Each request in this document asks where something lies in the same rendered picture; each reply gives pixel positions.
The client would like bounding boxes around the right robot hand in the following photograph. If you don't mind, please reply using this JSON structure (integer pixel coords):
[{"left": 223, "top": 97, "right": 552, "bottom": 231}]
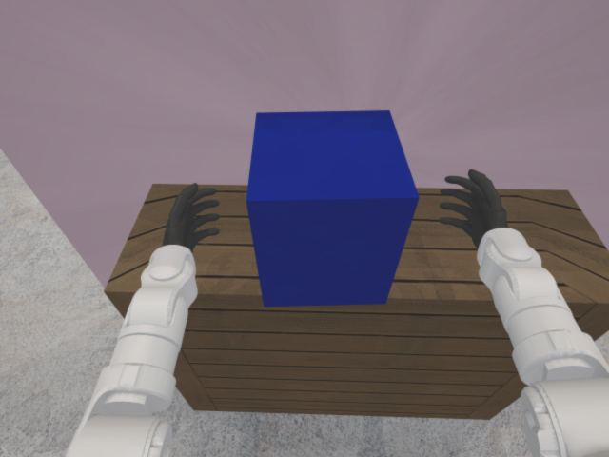
[{"left": 439, "top": 169, "right": 508, "bottom": 248}]

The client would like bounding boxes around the left robot hand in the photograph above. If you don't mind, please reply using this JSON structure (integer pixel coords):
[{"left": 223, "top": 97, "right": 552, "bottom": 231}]
[{"left": 162, "top": 183, "right": 220, "bottom": 253}]

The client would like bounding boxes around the robot left upper arm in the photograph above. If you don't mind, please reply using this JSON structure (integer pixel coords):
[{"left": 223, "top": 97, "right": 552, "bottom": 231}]
[{"left": 70, "top": 414, "right": 172, "bottom": 457}]

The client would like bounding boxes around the robot right upper arm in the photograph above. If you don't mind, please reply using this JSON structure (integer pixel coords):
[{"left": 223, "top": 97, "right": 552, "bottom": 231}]
[{"left": 521, "top": 377, "right": 609, "bottom": 457}]

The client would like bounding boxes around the robot right forearm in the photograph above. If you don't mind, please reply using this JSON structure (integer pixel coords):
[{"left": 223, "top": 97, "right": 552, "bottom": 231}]
[{"left": 477, "top": 228, "right": 609, "bottom": 386}]

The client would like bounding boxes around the robot left forearm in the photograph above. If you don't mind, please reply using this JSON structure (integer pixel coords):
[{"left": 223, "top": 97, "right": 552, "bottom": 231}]
[{"left": 65, "top": 245, "right": 198, "bottom": 457}]

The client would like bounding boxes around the pedestal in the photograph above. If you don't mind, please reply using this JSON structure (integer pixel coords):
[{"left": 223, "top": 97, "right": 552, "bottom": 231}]
[{"left": 104, "top": 184, "right": 609, "bottom": 420}]

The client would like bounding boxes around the carton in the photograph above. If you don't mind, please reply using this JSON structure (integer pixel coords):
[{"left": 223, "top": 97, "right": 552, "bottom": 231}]
[{"left": 246, "top": 110, "right": 420, "bottom": 307}]

